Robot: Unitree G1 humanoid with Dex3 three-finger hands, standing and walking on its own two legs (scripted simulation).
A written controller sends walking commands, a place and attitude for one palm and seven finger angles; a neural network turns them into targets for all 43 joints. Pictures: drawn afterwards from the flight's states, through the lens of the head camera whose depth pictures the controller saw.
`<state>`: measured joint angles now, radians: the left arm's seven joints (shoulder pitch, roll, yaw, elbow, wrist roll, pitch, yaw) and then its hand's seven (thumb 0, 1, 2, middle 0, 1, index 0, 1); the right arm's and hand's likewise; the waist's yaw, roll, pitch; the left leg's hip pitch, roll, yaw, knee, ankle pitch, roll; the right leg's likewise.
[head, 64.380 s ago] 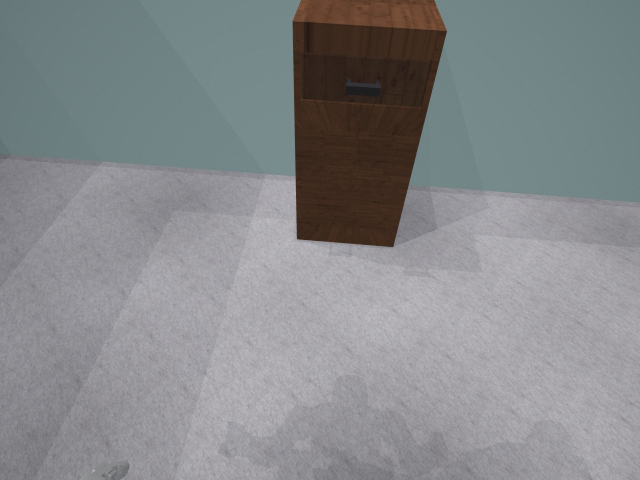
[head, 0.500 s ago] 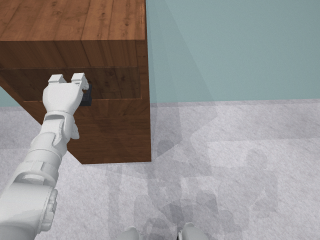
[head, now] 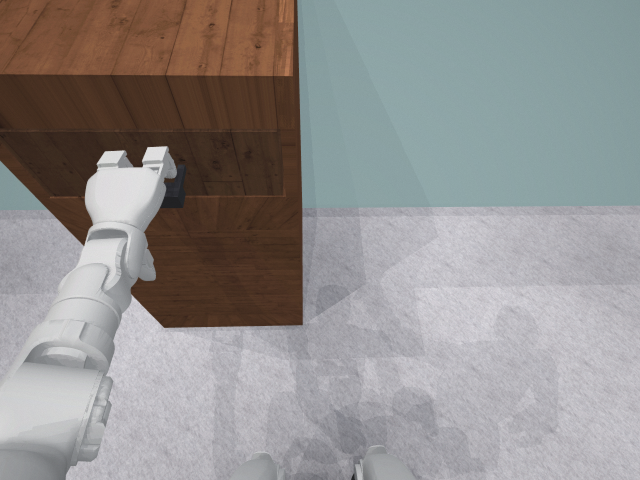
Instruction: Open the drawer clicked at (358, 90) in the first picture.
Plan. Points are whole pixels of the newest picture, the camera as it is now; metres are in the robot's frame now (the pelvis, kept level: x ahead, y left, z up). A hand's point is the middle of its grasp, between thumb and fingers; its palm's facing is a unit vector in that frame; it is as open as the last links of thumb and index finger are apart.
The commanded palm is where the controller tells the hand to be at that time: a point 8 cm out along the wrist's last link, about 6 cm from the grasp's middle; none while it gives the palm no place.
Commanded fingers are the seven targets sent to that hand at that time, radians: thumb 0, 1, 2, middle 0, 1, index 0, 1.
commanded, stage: lower the fingers behind the handle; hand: left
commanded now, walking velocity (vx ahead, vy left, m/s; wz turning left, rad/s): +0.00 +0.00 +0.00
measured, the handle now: (149, 183) +0.51 +0.26 +0.01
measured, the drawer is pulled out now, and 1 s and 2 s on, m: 0.00 0.00 0.00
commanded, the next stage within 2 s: lift the fingers back up to retry in 0.48 s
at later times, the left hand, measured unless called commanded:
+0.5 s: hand (143, 216) +0.45 +0.25 +0.02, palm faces -0.03 +0.02 -1.00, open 14.3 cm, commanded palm +0.43 +0.24 +0.05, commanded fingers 0.00 -0.50 0.30 -0.30 -1.20 -0.30 -1.20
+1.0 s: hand (140, 197) +0.46 +0.25 +0.04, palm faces -0.03 -0.02 -1.00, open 13.9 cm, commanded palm +0.44 +0.24 +0.11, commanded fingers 0.00 -0.50 0.30 -0.30 -1.20 -0.30 -1.20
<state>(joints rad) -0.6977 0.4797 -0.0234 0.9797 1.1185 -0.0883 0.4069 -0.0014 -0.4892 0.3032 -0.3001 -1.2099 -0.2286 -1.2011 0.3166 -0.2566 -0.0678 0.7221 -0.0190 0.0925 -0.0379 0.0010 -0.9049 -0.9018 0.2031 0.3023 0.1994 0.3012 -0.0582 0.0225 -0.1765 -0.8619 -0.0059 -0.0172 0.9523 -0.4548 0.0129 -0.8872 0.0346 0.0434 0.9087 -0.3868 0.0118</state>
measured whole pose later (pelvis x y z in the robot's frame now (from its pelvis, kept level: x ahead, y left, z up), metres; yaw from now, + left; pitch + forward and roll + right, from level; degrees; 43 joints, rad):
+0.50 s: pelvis -0.02 +0.00 -0.01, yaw +0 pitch +21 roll -1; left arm -0.79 0.52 -0.05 1.03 1.11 -0.06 0.35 0.00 -0.49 0.30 -0.29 -1.22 -0.22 -1.21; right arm 0.31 -0.25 -0.03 0.70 -0.01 0.09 -0.06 0.00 -0.90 -0.90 0.20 0.30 0.20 0.30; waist -0.08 0.02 -0.16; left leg -0.93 -0.01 -0.02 1.00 -0.44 0.01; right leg -0.95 0.03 0.04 0.96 -0.38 0.01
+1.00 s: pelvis -0.01 +0.00 +0.01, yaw +0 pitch +19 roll -1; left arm -0.75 0.53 -0.02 0.98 1.08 -0.09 0.30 0.00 -0.49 0.30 -0.32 -1.20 -0.30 -1.19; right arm 0.34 -0.25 -0.03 0.70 0.00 0.08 -0.07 0.00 -0.90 -0.90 0.20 0.30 0.20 0.30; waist -0.10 0.03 -0.14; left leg -0.80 -0.01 -0.01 0.89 -0.42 0.02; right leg -0.82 0.03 0.05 0.84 -0.34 0.02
